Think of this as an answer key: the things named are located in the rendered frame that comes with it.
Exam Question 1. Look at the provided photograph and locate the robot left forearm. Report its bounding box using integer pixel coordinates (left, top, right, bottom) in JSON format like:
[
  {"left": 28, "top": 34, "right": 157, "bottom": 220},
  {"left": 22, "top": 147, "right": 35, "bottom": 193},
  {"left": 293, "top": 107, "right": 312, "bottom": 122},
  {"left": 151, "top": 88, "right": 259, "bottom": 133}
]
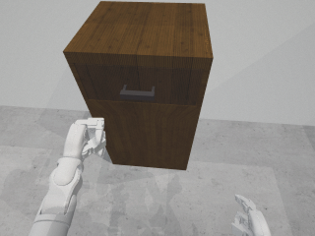
[{"left": 29, "top": 156, "right": 85, "bottom": 236}]

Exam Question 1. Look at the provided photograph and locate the handle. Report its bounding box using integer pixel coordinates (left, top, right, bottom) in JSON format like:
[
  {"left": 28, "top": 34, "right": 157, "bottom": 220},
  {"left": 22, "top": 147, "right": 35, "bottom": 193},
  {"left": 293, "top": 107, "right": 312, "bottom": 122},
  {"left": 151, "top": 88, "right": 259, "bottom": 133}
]
[{"left": 119, "top": 85, "right": 156, "bottom": 101}]

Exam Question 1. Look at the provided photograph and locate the robot left hand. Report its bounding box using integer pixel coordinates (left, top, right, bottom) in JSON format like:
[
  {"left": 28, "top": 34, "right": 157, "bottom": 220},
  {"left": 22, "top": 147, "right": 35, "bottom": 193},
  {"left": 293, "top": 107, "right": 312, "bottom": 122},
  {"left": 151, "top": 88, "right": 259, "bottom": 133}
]
[{"left": 62, "top": 117, "right": 106, "bottom": 162}]

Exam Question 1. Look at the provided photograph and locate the drawer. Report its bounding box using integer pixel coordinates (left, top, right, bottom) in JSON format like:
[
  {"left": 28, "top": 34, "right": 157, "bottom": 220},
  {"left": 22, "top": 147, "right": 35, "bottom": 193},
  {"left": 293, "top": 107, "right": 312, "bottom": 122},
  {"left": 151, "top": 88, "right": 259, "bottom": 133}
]
[{"left": 75, "top": 63, "right": 203, "bottom": 106}]

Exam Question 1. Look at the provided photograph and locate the robot right hand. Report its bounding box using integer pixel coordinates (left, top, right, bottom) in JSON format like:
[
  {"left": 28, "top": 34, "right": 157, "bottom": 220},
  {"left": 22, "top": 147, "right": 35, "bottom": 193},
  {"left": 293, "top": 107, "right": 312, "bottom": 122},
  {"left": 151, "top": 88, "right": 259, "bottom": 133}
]
[{"left": 231, "top": 194, "right": 272, "bottom": 236}]

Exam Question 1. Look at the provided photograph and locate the cabinet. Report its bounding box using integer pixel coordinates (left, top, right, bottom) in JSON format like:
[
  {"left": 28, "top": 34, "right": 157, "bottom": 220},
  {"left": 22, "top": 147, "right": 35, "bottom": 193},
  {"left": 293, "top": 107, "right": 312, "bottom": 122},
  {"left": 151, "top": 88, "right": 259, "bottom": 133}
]
[{"left": 63, "top": 1, "right": 214, "bottom": 171}]

